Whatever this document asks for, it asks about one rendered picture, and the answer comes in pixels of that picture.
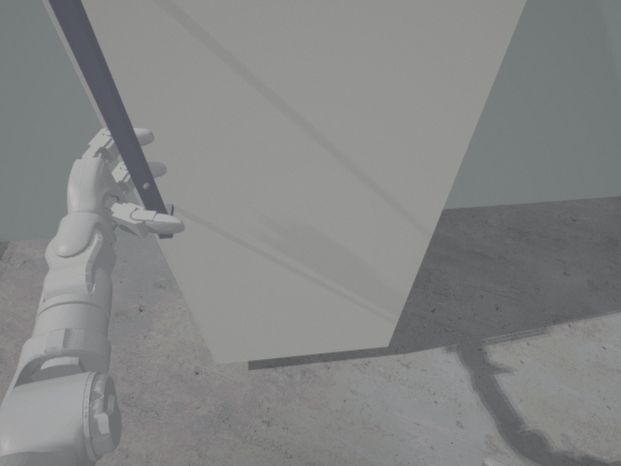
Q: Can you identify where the robot left hand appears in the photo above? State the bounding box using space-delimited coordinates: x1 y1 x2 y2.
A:
67 128 185 238

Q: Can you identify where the left robot upper arm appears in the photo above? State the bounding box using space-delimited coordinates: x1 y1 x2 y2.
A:
0 371 122 466

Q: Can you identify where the fridge door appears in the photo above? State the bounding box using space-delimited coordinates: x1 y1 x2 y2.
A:
42 0 527 364

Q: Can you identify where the handle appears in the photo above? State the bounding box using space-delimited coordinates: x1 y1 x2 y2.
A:
49 0 174 239

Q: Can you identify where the robot left forearm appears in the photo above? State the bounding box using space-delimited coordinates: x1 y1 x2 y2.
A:
0 213 116 418

